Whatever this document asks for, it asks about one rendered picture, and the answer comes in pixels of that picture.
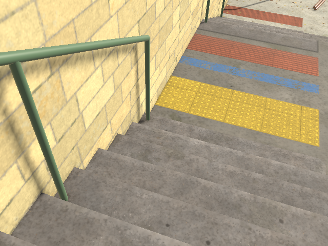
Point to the stairs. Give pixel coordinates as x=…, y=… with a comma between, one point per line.
x=260, y=26
x=168, y=183

